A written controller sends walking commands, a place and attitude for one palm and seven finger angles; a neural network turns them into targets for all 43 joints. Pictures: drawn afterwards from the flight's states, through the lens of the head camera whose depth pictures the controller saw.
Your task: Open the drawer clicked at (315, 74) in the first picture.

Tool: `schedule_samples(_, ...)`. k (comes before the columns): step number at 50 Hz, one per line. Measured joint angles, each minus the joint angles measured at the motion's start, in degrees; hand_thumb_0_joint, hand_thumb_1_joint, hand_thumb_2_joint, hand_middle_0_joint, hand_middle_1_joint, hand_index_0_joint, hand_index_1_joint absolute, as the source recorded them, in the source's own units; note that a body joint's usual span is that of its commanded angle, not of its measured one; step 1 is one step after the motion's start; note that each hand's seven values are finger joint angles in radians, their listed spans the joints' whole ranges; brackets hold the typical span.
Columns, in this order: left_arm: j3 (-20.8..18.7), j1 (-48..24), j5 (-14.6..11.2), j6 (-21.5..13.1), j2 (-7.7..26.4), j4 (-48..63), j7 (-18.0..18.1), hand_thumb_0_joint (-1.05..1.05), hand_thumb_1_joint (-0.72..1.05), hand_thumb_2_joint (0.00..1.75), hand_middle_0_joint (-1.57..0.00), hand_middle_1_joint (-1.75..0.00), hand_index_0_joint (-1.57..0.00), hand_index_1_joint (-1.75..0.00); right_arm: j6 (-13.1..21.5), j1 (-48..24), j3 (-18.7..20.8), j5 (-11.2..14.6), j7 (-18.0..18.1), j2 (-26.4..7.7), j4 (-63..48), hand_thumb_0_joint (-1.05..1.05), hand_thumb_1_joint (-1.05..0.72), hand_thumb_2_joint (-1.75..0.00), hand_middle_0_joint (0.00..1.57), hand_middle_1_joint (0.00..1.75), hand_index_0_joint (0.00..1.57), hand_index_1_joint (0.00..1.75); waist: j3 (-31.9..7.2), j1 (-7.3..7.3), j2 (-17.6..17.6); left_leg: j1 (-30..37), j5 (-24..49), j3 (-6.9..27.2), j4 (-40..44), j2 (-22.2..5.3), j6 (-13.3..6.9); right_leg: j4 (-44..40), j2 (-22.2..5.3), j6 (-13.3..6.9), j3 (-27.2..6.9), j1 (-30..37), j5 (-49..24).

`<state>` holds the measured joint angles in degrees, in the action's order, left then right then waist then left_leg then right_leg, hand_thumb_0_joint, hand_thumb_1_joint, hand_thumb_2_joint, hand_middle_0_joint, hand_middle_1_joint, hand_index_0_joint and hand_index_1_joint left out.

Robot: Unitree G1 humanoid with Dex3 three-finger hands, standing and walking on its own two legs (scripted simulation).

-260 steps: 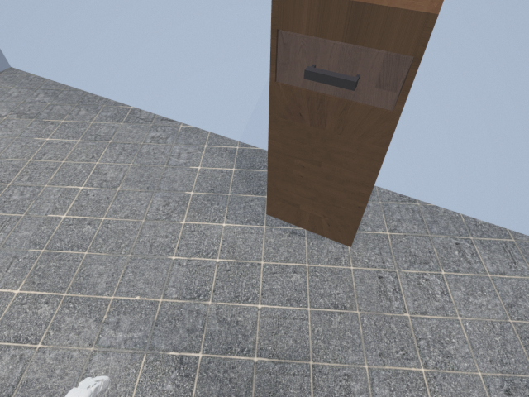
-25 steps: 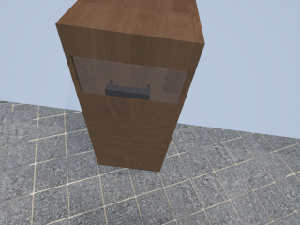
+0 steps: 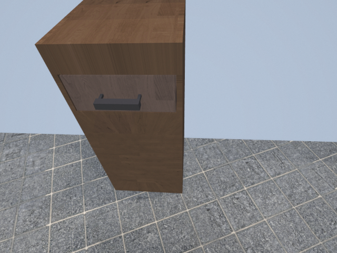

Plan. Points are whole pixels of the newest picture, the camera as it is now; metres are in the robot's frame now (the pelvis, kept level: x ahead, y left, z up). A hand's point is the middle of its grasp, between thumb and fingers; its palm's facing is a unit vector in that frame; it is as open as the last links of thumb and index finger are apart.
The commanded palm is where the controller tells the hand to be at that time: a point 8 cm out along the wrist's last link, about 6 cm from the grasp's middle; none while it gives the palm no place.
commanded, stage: come to a stop and stand still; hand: left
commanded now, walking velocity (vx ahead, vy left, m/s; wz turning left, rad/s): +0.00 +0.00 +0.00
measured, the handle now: (118, 100) +0.59 +0.20 +0.02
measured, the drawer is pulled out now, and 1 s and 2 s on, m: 0.00 0.00 0.00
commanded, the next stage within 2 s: look again from close up in 0.22 s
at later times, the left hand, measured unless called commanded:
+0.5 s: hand out of the picture -0.03 +0.17 -0.18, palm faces +0.03 -0.98 -0.18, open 7.4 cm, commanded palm none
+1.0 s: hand out of the picture -0.02 +0.21 -0.18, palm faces +0.01 -0.99 -0.17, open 7.4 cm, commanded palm none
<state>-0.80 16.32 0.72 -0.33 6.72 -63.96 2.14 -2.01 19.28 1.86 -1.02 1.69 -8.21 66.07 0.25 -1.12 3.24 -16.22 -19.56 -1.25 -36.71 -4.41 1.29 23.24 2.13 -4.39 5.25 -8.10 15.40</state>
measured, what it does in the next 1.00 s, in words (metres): steps on the spot: left foot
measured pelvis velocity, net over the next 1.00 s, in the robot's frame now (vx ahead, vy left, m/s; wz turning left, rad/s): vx -0.01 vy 0.05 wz -0.01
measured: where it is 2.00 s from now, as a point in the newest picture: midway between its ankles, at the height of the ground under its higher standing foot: outside the picture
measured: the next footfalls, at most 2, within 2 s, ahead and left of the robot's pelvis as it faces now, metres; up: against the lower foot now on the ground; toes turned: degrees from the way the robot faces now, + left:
left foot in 0.06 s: +0.07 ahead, +0.12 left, +0.00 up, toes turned -2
right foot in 1.66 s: +0.10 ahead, -0.09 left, +0.00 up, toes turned -2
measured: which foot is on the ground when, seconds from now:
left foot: up 0.00-0.04, down 0.06-1.00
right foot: down 0.00-1.00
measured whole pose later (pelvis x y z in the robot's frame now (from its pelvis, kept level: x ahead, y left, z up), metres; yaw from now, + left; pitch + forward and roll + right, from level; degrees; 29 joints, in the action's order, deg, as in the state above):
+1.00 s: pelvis -0.01 +0.05 +0.00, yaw -1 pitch +0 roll +0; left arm 0.7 17.2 0.7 -0.6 7.2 -63.6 1.7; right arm 1.7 19.7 -1.8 -0.9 2.0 -6.7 64.3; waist 2.3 0.1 0.1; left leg -10.1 -16.4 -5.1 -25.9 2.5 -3.6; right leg 28.5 -1.5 -0.5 3.2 -11.8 17.0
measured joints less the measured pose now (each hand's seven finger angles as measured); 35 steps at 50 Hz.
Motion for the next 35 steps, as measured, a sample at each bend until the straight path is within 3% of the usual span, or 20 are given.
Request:
schedule_samples(4, 0.32, 0.50, -0.35, -0.37, -0.82, -0.99, 0.02, 0.02, 0.94, 0.90, -0.21, -0.30, -0.20, -0.30, 0.94, -1.42, -0.58, 0.26, 0.64, 0.65, 0.42, 0.01, -0.91, -0.90, 0.20, 0.30, 0.19, 0.30, 0.98, 0.54, 0.53, 4.47, 3.30, 0.01, 8.04, -0.31, 0.42, 1.81, 1.54, -0.38, 1.63, -1.35, 1.19)
schedule_samples(7, 0.35, 0.63, -0.62, -0.20, -0.83, -1.91, 0.12, 0.02, 0.93, 0.90, -0.21, -0.30, -0.20, -0.30, 1.74, -2.97, -1.16, 0.35, 1.12, 1.83, 1.05, 0.01, -0.91, -0.90, 0.20, 0.30, 0.19, 0.30, 1.71, 1.57, -1.90, 6.26, 3.32, -0.44, 10.91, 0.39, 1.86, 1.78, 0.78, -0.36, 1.40, -0.91, 1.39)
schedule_samples(10, 0.63, 1.08, -0.69, -0.23, -1.53, -2.61, -0.03, 0.02, 0.92, 0.90, -0.20, -0.30, -0.20, -0.30, 1.87, -4.07, -1.41, 0.24, 1.79, 1.44, 1.40, 0.02, -0.92, -0.90, 0.20, 0.30, 0.19, 0.30, 1.81, 2.26, -2.64, 7.55, 4.18, -0.88, 12.34, 0.47, 1.94, 0.75, 0.76, -0.20, 0.99, 0.09, 0.86)
schedule_samples(16, 1.02, 1.37, -0.42, -0.26, -2.34, -3.23, -0.05, 0.01, 0.91, 0.90, -0.21, -0.30, -0.20, -0.30, 1.91, -5.56, -1.27, 0.44, 2.06, 0.07, 0.79, 0.02, -0.93, -0.90, 0.20, 0.30, 0.19, 0.30, 1.61, 2.21, -2.71, 9.24, 4.84, -1.20, 13.87, 0.52, 1.85, -0.62, 0.80, -0.13, 0.70, 1.61, 0.20)
schedule_samples(19, 0.96, 2.04, 0.36, -1.95, -2.65, -1.63, 1.27, 0.01, 0.91, 0.90, -0.21, -0.30, -0.20, -0.30, 1.68, -6.23, -0.76, 0.66, 1.34, -1.03, -2.00, 0.02, -0.93, -0.90, 0.20, 0.30, 0.19, 0.30, 1.77, 2.03, -2.02, 4.11, 0.80, -0.38, 3.01, 0.61, 0.15, -1.14, 1.26, 0.75, 0.51, 0.36, -1.07)
schedule_samples(21, 1.10, 2.48, 0.55, -2.42, -2.58, -0.40, 1.38, 0.01, 0.91, 0.90, -0.21, -0.30, -0.20, -0.30, 2.07, -6.42, -0.40, 0.90, 1.08, -1.70, -4.45, 0.02, -0.93, -0.90, 0.20, 0.30, 0.19, 0.30, 2.18, 1.54, -1.28, 2.02, -0.41, -0.30, -0.56, 1.05, -0.86, -0.93, 1.52, 0.25, 0.29, -0.50, -1.60)
schedule_samples(25, 1.26, 2.51, 0.47, -1.66, -1.29, 0.62, 0.88, 0.01, 0.90, 0.90, -0.21, -0.30, -0.20, -0.30, 2.84, -5.09, -0.34, 0.60, 0.75, -1.97, -6.62, 0.01, -0.93, -0.90, 0.20, 0.30, 0.19, 0.30, 1.46, 0.49, 0.20, 3.49, 1.12, -0.66, 5.17, 1.81, -1.65, 3.23, 1.42, 0.62, 1.09, -2.42, 0.30)
schedule_samples(29, 0.88, 1.78, 0.15, -0.64, 0.68, 1.06, 0.53, 0.01, 0.90, 0.90, -0.21, -0.30, -0.20, -0.30, 2.87, -2.88, -1.27, -0.01, 0.63, -1.34, -5.92, 0.01, -0.95, -0.90, 0.20, 0.30, 0.19, 0.30, 0.19, 1.29, -1.51, 4.57, 1.58, -2.00, 6.12, 3.72, -2.75, 4.82, -0.59, 1.86, -0.10, -2.63, 1.01)
schedule_samples(35, 1.02, 0.62, 0.15, -0.35, 1.97, 2.07, -0.19, 0.01, 0.91, 0.90, -0.20, -0.30, -0.20, -0.30, 2.91, -0.42, -2.83, -0.12, 0.16, -0.22, -4.76, 0.01, -0.94, -0.90, 0.20, 0.30, 0.19, 0.30, 0.13, 1.37, -2.04, 5.42, 3.46, -3.11, 9.24, 5.61, -4.02, 4.80, -2.40, 2.92, -1.17, -3.34, 0.49)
